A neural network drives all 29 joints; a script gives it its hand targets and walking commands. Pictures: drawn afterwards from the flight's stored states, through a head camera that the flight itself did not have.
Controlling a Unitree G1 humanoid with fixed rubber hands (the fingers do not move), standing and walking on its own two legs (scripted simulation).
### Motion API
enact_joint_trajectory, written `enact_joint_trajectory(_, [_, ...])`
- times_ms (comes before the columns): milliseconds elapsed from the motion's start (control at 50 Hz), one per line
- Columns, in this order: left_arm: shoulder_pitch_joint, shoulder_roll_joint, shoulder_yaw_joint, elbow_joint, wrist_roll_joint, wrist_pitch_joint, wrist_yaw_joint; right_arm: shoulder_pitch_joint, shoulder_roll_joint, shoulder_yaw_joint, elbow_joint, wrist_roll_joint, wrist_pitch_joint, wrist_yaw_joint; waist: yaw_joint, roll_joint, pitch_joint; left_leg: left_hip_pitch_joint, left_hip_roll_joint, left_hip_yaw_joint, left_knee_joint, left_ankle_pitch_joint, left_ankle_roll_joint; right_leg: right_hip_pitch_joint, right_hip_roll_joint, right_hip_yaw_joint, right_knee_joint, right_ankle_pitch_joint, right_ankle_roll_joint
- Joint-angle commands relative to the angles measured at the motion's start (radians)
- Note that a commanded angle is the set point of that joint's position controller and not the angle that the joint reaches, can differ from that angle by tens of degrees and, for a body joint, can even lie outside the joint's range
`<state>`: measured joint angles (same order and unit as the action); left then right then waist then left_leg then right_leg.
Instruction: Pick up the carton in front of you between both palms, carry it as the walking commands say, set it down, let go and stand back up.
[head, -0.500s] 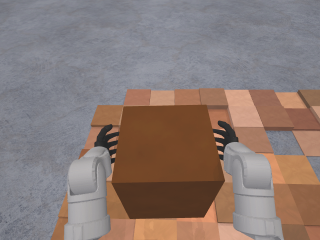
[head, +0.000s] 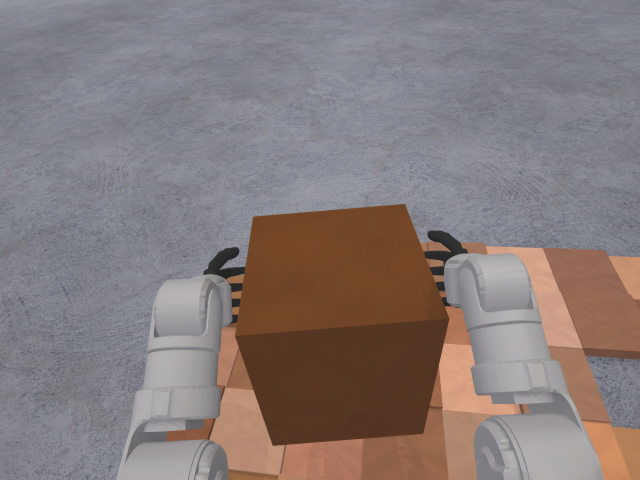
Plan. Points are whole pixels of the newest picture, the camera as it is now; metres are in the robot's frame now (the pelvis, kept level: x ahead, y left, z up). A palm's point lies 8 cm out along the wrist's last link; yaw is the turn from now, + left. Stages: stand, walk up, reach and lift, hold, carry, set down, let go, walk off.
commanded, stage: carry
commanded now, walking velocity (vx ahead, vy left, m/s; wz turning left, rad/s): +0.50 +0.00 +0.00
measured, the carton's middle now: (338, 325) +0.34 +0.01 +0.02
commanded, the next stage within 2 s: none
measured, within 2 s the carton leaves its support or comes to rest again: neither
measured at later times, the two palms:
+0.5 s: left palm (264, 162) +0.63 +0.13 +0.11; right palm (438, 157) +0.61 -0.17 +0.11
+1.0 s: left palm (293, 87) +0.97 +0.10 +0.09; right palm (418, 74) +0.98 -0.20 +0.10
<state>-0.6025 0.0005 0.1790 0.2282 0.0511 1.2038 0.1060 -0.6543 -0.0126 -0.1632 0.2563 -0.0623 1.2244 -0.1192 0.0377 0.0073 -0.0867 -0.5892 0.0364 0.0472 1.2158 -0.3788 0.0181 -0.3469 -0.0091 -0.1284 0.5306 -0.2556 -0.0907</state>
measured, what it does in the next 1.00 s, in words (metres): walks ahead: left foot, then right foot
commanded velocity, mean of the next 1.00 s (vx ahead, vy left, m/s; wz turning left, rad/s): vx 0.50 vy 0.00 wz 0.00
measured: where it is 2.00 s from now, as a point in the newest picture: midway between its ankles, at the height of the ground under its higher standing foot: (356, 246)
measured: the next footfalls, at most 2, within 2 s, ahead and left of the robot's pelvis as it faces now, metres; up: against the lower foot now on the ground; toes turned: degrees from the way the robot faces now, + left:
left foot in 0.28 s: +0.36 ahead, +0.09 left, +0.00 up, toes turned +5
right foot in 0.66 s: +0.63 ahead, -0.16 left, +0.00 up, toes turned -13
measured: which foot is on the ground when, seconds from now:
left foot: up 0.00-0.26, down 0.28-0.66, up 0.68-1.00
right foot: down 0.00-0.28, up 0.30-0.64, down 0.66-1.00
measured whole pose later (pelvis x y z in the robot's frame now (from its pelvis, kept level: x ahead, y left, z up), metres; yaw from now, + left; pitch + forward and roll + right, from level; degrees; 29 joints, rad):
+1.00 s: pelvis +0.65 -0.05 +0.01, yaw -1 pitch +5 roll -1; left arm -0.47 -0.05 0.14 0.03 0.07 1.20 0.13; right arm -0.50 0.03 -0.16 0.05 -0.08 1.21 -0.11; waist 0.03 0.01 -0.09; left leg -0.66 0.10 0.08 0.79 -0.22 0.02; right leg -0.21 -0.04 -0.21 0.43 -0.30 -0.02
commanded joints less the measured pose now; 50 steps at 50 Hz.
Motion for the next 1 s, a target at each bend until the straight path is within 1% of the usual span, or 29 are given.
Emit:
enact_joint_trajectory(0, [-0.855, -1.161, -0.573, -0.269, -0.489, -0.047, -0.243, -0.714, 1.188, 0.560, -0.226, 0.420, -0.061, 0.177, -0.019, -0.128, -0.368, -0.184, 0.039, -0.010, -0.061, 0.067, -0.011, 0.418, -0.267, 0.329, -0.213, 0.269, -0.091])
enact_joint_trajectory(60, [-0.747, -1.172, -0.581, -0.328, -0.473, -0.027, -0.241, -0.618, 1.204, 0.587, -0.293, 0.400, -0.056, 0.166, -0.007, -0.119, -0.375, -0.247, 0.040, 0.023, -0.207, 0.131, -0.023, 0.547, -0.247, 0.246, -0.189, 0.505, -0.082])
enact_joint_trajectory(100, [-0.655, -1.171, -0.598, -0.370, -0.445, -0.018, -0.244, -0.541, 1.213, 0.614, -0.344, 0.385, -0.051, 0.170, -0.004, -0.103, -0.353, -0.219, 0.025, 0.053, -0.398, 0.209, -0.032, 0.578, -0.217, 0.190, -0.191, 0.641, -0.054])
enact_joint_trajectory(160, [-0.493, -1.151, -0.640, -0.456, -0.387, -0.015, -0.248, -0.426, 1.209, 0.667, -0.456, 0.364, -0.047, 0.187, -0.002, -0.145, -0.347, -0.030, -0.026, 0.125, -0.657, 0.392, -0.023, 0.581, -0.189, 0.087, -0.185, 0.814, -0.006])
enact_joint_trajectory(200, [-0.377, -1.134, -0.669, -0.527, -0.348, -0.026, -0.249, -0.358, 1.188, 0.704, -0.550, 0.361, -0.047, 0.207, -0.021, -0.182, -0.384, 0.174, -0.060, 0.145, -0.755, 0.470, -0.005, 0.534, -0.175, 0.013, -0.104, 0.977, 0.025])
enact_joint_trajectory(220, [-0.313, -1.132, -0.696, -0.560, -0.344, -0.022, -0.252, -0.293, 1.172, 0.717, -0.563, 0.354, -0.047, 0.216, -0.014, -0.167, -0.387, 0.198, -0.087, 0.166, -0.824, 0.586, -0.005, 0.586, -0.127, -0.029, -0.051, 0.997, 0.051])
enact_joint_trajectory(240, [-0.270, -1.110, -0.715, -0.585, -0.334, -0.022, -0.253, -0.238, 1.159, 0.731, -0.586, 0.351, -0.045, 0.226, -0.029, -0.147, -0.391, 0.316, -0.104, 0.189, -0.932, 0.641, -0.005, 0.564, -0.103, -0.061, 0.062, 0.965, 0.070])
enact_joint_trajectory(260, [-0.236, -1.081, -0.735, -0.604, -0.326, -0.021, -0.255, -0.177, 1.147, 0.744, -0.599, 0.346, -0.042, 0.237, -0.057, -0.101, -0.403, 0.532, -0.065, 0.172, -0.975, 0.716, -0.001, 0.428, -0.085, -0.086, 0.217, 0.834, 0.084])
enact_joint_trajectory(280, [-0.205, -1.085, -0.766, -0.630, -0.334, -0.011, -0.260, -0.126, 1.102, 0.740, -0.603, 0.320, -0.048, 0.246, -0.078, 0.065, -0.500, 0.967, 0.152, -0.098, -0.774, 1.018, 0.134, 0.018, -0.051, -0.013, 0.433, 0.484, 0.133])
enact_joint_trajectory(300, [-0.153, -1.084, -0.772, -0.644, -0.332, -0.007, -0.269, -0.037, 1.090, 0.738, -0.582, 0.310, -0.051, 0.252, -0.088, 0.243, -0.527, 1.098, 0.282, -0.376, -0.816, 1.046, 0.252, -0.278, 0.084, 0.020, 0.644, -0.130, 0.134])
enact_joint_trajectory(320, [-0.128, -1.058, -0.762, -0.652, -0.332, -0.005, -0.271, 0.001, 1.124, 0.736, -0.594, 0.326, -0.044, 0.261, -0.094, 0.221, -0.529, 1.056, 0.316, -0.376, -0.824, 1.052, 0.271, -0.329, 0.059, 0.117, 0.762, -0.214, 0.110])
enact_joint_trajectory(340, [-0.146, -1.053, -0.771, -0.682, -0.346, -0.003, -0.272, -0.005, 1.124, 0.742, -0.621, 0.336, -0.043, 0.266, -0.096, 0.184, -0.504, 1.058, 0.319, -0.357, -0.820, 1.015, 0.266, -0.408, 0.028, 0.145, 0.768, -0.206, 0.098])
enact_joint_trajectory(360, [-0.147, -1.057, -0.777, -0.697, -0.356, 0.000, -0.275, -0.012, 1.126, 0.749, -0.641, 0.344, -0.040, 0.268, -0.082, 0.114, -0.436, 0.973, 0.309, -0.313, -0.841, 0.908, 0.225, -0.435, -0.031, 0.153, 0.666, -0.161, 0.084])
enact_joint_trajectory(400, [-0.136, -1.063, -0.783, -0.708, -0.371, 0.007, -0.277, -0.031, 1.127, 0.767, -0.681, 0.361, -0.030, 0.271, -0.066, 0.077, -0.364, 0.773, 0.271, -0.253, -0.927, 0.649, 0.174, -0.347, -0.076, 0.139, 0.462, -0.093, 0.098])
enact_joint_trajectory(460, [-0.065, -1.058, -0.782, -0.671, -0.352, 0.015, -0.273, -0.022, 1.096, 0.776, -0.686, 0.373, -0.013, 0.279, -0.053, 0.109, -0.318, 0.608, 0.251, -0.138, -0.980, 0.624, 0.175, -0.219, -0.064, 0.086, 0.214, 0.052, 0.124])
enact_joint_trajectory(520, [-0.028, -1.037, -0.776, -0.635, -0.335, 0.024, -0.272, 0.011, 1.074, 0.778, -0.656, 0.366, -0.003, 0.288, -0.052, 0.118, -0.255, 0.511, 0.195, -0.018, -1.006, 0.552, 0.123, -0.103, -0.043, 0.018, 0.001, 0.285, 0.132])
enact_joint_trajectory(560, [-0.028, -1.024, -0.775, -0.618, -0.336, 0.028, -0.276, 0.018, 1.059, 0.776, -0.636, 0.357, -0.001, 0.291, -0.057, 0.118, -0.205, 0.475, 0.178, 0.007, -1.000, 0.477, 0.092, -0.042, -0.036, -0.016, -0.079, 0.370, 0.131])
enact_joint_trajectory(600, [-0.084, -0.989, -0.777, -0.603, -0.346, 0.032, -0.276, -0.049, 1.016, 0.777, -0.621, 0.355, 0.003, 0.287, -0.053, 0.075, -0.171, 0.422, 0.134, 0.044, -0.931, 0.388, 0.057, 0.066, -0.020, -0.071, -0.132, 0.395, 0.129])
enact_joint_trajectory(620, [-0.114, -0.963, -0.775, -0.588, -0.351, 0.036, -0.272, -0.075, 0.989, 0.772, -0.604, 0.351, 0.006, 0.282, -0.049, 0.066, -0.170, 0.387, 0.099, 0.071, -0.839, 0.389, 0.040, 0.139, -0.014, -0.095, -0.128, 0.335, 0.117])
enact_joint_trajectory(640, [-0.166, -0.932, -0.771, -0.575, -0.351, 0.040, -0.268, -0.087, 0.956, 0.766, -0.576, 0.348, 0.010, 0.275, -0.040, 0.048, -0.206, 0.311, 0.059, 0.108, -0.686, 0.384, 0.018, 0.276, -0.041, -0.066, -0.095, 0.303, 0.095])
enact_joint_trajectory(660, [-0.183, -0.880, -0.754, -0.541, -0.344, 0.044, -0.262, -0.132, 0.916, 0.763, -0.560, 0.354, 0.020, 0.269, -0.002, -0.142, -0.271, 0.160, -0.003, 0.123, -0.408, 0.154, -0.012, 0.435, -0.239, 0.199, -0.098, 0.434, 0.022])
enact_joint_trajectory(680, [-0.214, -0.835, -0.724, -0.495, -0.329, 0.038, -0.252, -0.195, 0.927, 0.776, -0.533, 0.383, 0.035, 0.262, 0.023, -0.331, -0.356, -0.080, -0.081, 0.065, -0.134, -0.140, -0.024, 0.635, -0.397, 0.511, -0.157, 0.339, -0.140])
enact_joint_trajectory(700, [-0.219, -0.847, -0.718, -0.471, -0.345, 0.033, -0.244, -0.223, 0.923, 0.763, -0.504, 0.400, 0.033, 0.257, 0.018, -0.276, -0.366, -0.180, -0.031, -0.032, 0.021, -0.168, 0.003, 0.606, -0.423, 0.572, -0.186, 0.139, -0.176])
enact_joint_trajectory(740, [-0.321, -0.897, -0.716, -0.455, -0.369, 0.015, -0.233, -0.326, 0.960, 0.738, -0.465, 0.429, 0.018, 0.253, 0.014, -0.117, -0.344, -0.200, 0.049, -0.074, 0.059, -0.059, 0.029, 0.473, -0.379, 0.507, -0.204, 0.069, -0.151])
enact_joint_trajectory(760, [-0.379, -0.926, -0.721, -0.447, -0.388, 0.007, -0.231, -0.359, 0.984, 0.728, -0.444, 0.439, 0.009, 0.251, 0.005, -0.086, -0.334, -0.180, 0.078, -0.079, 0.024, -0.004, 0.029, 0.402, -0.365, 0.456, -0.228, 0.016, -0.135])
enact_joint_trajectory(800, [-0.479, -0.980, -0.724, -0.429, -0.418, -0.015, -0.232, -0.417, 1.027, 0.712, -0.400, 0.440, -0.013, 0.243, -0.012, -0.095, -0.335, -0.150, 0.086, -0.063, -0.016, 0.073, 0.020, 0.335, -0.330, 0.362, -0.265, -0.106, -0.111])
enact_joint_trajectory(840, [-0.534, -1.024, -0.725, -0.405, -0.440, -0.031, -0.235, -0.449, 1.063, 0.695, -0.365, 0.431, -0.031, 0.235, -0.021, -0.114, -0.320, -0.174, 0.096, -0.051, -0.084, 0.107, 0.002, 0.327, -0.324, 0.307, -0.283, -0.107, -0.116])
enact_joint_trajectory(920, [-0.582, -1.083, -0.718, -0.359, -0.451, -0.052, -0.242, -0.478, 1.114, 0.667, -0.311, 0.408, -0.061, 0.232, -0.005, -0.110, -0.297, -0.080, 0.076, 0.033, -0.374, 0.146, -0.010, 0.307, -0.289, 0.157, -0.274, 0.094, -0.112])
enact_joint_trajectory(980, [-0.605, -1.107, -0.721, -0.361, -0.455, -0.061, -0.243, -0.496, 1.132, 0.660, -0.310, 0.408, -0.073, 0.235, 0.008, -0.135, -0.288, -0.023, 0.021, 0.095, -0.533, 0.211, 0.008, 0.363, -0.255, 0.095, -0.217, 0.259, -0.069])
